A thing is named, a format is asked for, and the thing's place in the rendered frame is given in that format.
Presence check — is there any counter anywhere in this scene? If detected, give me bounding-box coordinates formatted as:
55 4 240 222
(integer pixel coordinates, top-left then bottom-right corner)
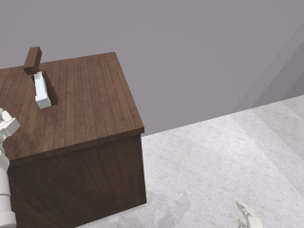
0 47 147 228

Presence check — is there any tap lever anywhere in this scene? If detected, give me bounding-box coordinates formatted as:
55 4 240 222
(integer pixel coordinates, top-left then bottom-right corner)
34 71 51 109

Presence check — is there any left robot forearm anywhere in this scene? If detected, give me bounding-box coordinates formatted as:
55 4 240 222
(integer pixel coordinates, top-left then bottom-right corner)
0 144 17 228

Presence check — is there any left robot hand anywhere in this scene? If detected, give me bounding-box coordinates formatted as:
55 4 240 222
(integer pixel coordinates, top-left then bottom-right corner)
0 107 20 145

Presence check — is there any right robot hand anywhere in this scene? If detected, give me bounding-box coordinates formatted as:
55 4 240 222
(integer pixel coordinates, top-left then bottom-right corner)
231 200 264 228

